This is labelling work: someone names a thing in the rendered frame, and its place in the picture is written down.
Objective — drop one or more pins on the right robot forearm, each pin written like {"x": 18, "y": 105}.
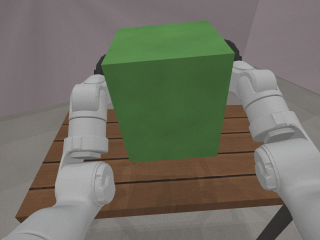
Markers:
{"x": 268, "y": 114}

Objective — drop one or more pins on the right robot upper arm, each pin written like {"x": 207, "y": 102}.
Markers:
{"x": 291, "y": 168}

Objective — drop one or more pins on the carton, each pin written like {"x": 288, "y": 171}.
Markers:
{"x": 169, "y": 85}

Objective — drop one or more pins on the right robot hand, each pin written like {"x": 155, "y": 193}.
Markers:
{"x": 237, "y": 56}

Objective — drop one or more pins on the left robot forearm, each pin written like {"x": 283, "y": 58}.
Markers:
{"x": 87, "y": 122}

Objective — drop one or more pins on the table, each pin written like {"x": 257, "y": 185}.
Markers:
{"x": 225, "y": 181}

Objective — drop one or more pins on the left robot upper arm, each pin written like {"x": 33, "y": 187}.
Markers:
{"x": 82, "y": 189}

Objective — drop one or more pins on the left robot hand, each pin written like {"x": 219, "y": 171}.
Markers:
{"x": 98, "y": 70}

